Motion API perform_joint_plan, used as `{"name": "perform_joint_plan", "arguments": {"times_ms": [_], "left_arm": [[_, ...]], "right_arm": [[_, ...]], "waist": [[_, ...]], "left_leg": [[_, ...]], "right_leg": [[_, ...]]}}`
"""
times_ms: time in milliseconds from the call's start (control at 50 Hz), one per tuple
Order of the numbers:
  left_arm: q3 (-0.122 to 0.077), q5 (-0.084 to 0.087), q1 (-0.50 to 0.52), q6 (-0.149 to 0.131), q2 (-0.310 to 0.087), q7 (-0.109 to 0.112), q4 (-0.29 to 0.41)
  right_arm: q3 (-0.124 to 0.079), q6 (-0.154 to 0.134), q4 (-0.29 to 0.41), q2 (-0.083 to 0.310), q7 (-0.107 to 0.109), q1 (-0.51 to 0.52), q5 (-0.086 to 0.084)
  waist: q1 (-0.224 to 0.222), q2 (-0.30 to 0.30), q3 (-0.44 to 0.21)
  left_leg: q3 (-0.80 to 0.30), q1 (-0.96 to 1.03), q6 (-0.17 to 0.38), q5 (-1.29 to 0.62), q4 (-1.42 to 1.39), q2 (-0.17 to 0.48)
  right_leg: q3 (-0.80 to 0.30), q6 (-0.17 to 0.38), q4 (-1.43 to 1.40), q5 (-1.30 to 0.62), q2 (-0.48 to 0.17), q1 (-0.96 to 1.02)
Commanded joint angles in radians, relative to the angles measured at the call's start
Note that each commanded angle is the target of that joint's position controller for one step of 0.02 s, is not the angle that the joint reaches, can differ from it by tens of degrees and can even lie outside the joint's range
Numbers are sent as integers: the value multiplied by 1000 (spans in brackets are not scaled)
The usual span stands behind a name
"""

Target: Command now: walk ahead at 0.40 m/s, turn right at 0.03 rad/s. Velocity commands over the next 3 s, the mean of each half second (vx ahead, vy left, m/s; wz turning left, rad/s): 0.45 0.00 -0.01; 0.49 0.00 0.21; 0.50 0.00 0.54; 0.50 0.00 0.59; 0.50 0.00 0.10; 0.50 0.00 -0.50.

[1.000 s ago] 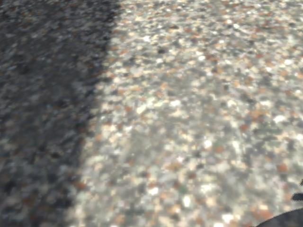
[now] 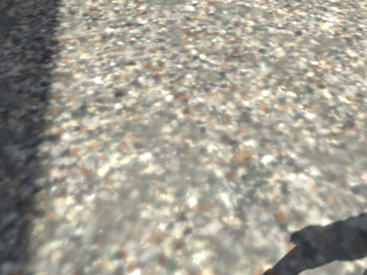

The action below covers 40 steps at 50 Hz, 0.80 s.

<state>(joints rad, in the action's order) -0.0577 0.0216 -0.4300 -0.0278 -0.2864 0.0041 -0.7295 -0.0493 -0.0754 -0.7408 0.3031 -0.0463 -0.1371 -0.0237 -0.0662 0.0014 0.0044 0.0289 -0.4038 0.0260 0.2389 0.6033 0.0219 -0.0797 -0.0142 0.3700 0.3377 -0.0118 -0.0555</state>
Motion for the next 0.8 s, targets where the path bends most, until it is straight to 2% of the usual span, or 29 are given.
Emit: {"name": "perform_joint_plan", "arguments": {"times_ms": [20,40,60,80,100,120,140,160,180,220,260,340,400,460,500,520,540,560,580,600,620,640,660,680,720,760,800], "left_arm": [[-27,-5,89,-21,-128,-4,75],[-8,-18,96,-25,-69,-5,83],[9,-9,70,-43,-13,5,146],[-12,16,82,-55,-96,12,143],[-25,32,128,-58,-138,8,143],[-23,23,147,-59,-132,6,131],[-22,6,159,-61,-117,4,124],[-24,-3,156,-58,-106,-1,116],[-22,-5,148,-54,-92,-6,108],[-18,-12,165,-46,-75,-9,109],[-12,-18,227,-46,-62,-7,129],[10,-11,380,-64,-21,-25,168],[13,-2,468,-72,-23,-45,193],[7,0,503,-78,-44,-63,213],[-8,-4,439,-77,-79,-62,200],[-25,-5,331,-74,-111,-55,173],[-46,-6,167,-70,-154,-42,130],[-62,-18,-17,-60,-233,-26,96],[-61,-24,-12,-65,-258,-39,82],[-39,-14,14,-64,-150,-36,89],[-28,-11,86,-63,-124,-31,88],[-24,-15,142,-63,-119,-32,88],[-19,-24,183,-66,-98,-35,88],[-16,-35,202,-73,-82,-34,85],[-19,-28,209,-93,-77,-36,61],[-25,-30,205,-103,-95,-32,34],[-29,-36,188,-103,-108,-24,12]], "right_arm": [[-31,-7,11,95,11,-130,-8],[-48,-11,-10,150,23,-254,-4],[-75,-13,-14,288,19,-342,17],[-58,-20,-9,229,13,-307,20],[-40,-23,-1,174,16,-243,18],[-30,-24,9,141,18,-201,24],[-23,-22,14,120,19,-171,31],[-17,-21,19,106,21,-153,38],[-15,-22,20,99,24,-147,37],[-15,-28,10,100,28,-162,26],[-17,-27,-4,109,33,-182,20],[-17,-13,-36,130,45,-237,12],[-19,-3,-65,141,47,-291,6],[-25,11,-84,154,49,-307,1],[-34,20,-85,178,54,-297,4],[-36,27,-83,187,56,-282,7],[-29,31,-73,174,60,-273,14],[-4,27,-42,108,63,-290,46],[27,6,-40,-4,50,-440,23],[0,-12,-44,122,42,-329,-4],[-11,-22,-7,153,37,-217,-23],[-6,-28,4,133,42,-166,-14],[-10,-24,1,122,43,-157,-1],[-10,-12,-9,109,41,-190,-2],[-5,14,-25,71,44,-225,-5],[-4,29,-7,61,49,-180,-2],[-6,29,13,59,50,-125,2]], "waist": [[134,96,11],[189,-17,-51],[183,-322,-143],[175,-248,-105],[149,-191,5],[131,-129,39],[114,-90,50],[94,-94,50],[84,-104,42],[80,-82,44],[91,-54,60],[143,-62,81],[167,-53,106],[148,-63,104],[98,-93,41],[32,-102,-36],[-49,-94,-148],[-92,60,-320],[8,313,-451],[-42,182,-349],[-31,124,-187],[3,21,-106],[35,7,-55],[67,41,-53],[88,58,-37],[88,55,16],[73,48,41]], "left_leg": [[23,333,21,-36,-64,-35],[-136,485,66,34,-134,84],[-637,632,229,319,-325,340],[-826,578,278,522,-433,375],[-715,503,252,504,-425,361],[-594,447,225,383,-417,311],[-505,402,209,259,-419,269],[-426,360,191,162,-433,230],[-372,335,186,91,-449,206],[-290,325,198,-52,-471,188],[-229,331,198,-170,-484,177],[-128,315,172,-260,-487,147],[-127,360,173,-260,-474,180],[-133,467,155,-370,-415,224],[-121,516,134,-649,-308,225],[-96,510,119,-826,-172,202],[-65,408,89,-835,30,159],[-31,166,58,-437,371,86],[-122,-185,10,330,663,-98],[-194,-293,18,314,736,-39],[-152,-332,23,219,717,8],[-125,-299,17,133,668,55],[-121,-266,7,83,617,83],[-132,-207,1,47,596,108],[-130,-169,-19,25,561,117],[-145,-215,-36,-27,506,118],[-160,-269,-46,-136,411,110]], "right_leg": [[-127,149,-15,-22,-153,-289],[-37,94,256,-50,-74,-380],[63,20,644,177,52,-622],[-38,16,815,223,30,-726],[-36,38,859,135,-27,-792],[-17,50,849,47,-62,-777],[-12,51,809,-20,-85,-758],[-12,50,772,-72,-106,-711],[-1,44,749,-111,-110,-680],[21,20,697,-172,-109,-685],[34,-2,585,-240,-107,-708],[77,-11,317,-414,-74,-625],[84,4,213,-447,-52,-599],[78,47,151,-371,-35,-596],[106,82,139,-289,8,-478],[133,112,124,-282,40,-326],[120,148,129,-316,21,-69],[-135,209,184,-341,-201,268],[-645,366,32,-71,-396,523],[-634,318,-48,42,-355,448],[-464,280,-71,-20,-321,299],[-361,264,-97,-153,-282,151],[-272,257,-125,-249,-247,49],[-216,252,-159,-282,-228,-13],[-131,260,-214,-321,-217,-85],[-52,255,-251,-355,-215,-131],[16,243,-264,-391,-204,-114]]}}
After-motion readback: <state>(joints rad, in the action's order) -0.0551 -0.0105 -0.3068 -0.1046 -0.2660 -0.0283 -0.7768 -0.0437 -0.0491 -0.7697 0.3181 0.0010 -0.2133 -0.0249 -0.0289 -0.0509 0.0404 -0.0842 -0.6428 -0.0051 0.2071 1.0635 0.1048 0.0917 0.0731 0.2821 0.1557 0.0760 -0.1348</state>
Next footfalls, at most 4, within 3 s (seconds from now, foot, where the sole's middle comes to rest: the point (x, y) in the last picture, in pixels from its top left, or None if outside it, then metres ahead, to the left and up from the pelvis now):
0.04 left None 0.10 0.11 -0.77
0.54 right None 0.45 -0.11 -0.77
1.10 left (163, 214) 0.73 0.15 -0.77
1.58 right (190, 152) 1.06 0.06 -0.77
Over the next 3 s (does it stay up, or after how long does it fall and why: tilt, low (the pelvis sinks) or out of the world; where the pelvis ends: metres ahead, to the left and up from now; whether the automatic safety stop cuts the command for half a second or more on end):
stays up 1.46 0.61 0.00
